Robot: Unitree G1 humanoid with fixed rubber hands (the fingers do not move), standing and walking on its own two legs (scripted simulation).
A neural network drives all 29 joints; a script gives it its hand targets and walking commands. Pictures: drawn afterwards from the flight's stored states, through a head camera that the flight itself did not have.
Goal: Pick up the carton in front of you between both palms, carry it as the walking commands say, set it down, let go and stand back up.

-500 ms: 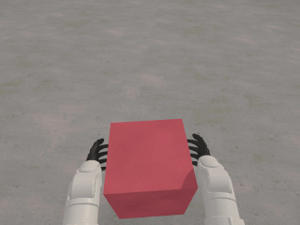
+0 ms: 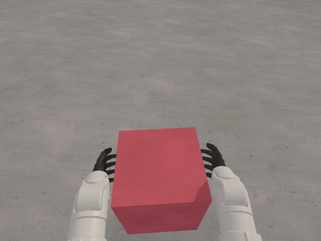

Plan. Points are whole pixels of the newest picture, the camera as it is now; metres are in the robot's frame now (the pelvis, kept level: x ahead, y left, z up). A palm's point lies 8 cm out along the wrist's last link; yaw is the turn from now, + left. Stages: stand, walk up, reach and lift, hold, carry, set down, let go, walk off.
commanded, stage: carry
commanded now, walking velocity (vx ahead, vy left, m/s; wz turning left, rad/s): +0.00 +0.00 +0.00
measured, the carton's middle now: (160, 183) +0.31 +0.00 -0.04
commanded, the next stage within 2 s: hold in 1.66 s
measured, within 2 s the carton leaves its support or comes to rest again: neither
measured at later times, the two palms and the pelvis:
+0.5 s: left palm (105, 175) +0.29 +0.14 +0.03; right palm (219, 170) +0.30 -0.16 +0.04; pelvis +0.01 -0.01 +0.00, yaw +0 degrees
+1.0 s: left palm (104, 175) +0.29 +0.14 +0.03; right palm (220, 170) +0.30 -0.16 +0.04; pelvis +0.01 -0.01 +0.00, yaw +0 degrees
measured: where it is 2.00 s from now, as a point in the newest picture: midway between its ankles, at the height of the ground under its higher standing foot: outside the picture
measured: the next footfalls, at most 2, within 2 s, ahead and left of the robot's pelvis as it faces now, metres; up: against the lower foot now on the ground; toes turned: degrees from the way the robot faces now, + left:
none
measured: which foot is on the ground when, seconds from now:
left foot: down 0.00-1.00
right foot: down 0.00-1.00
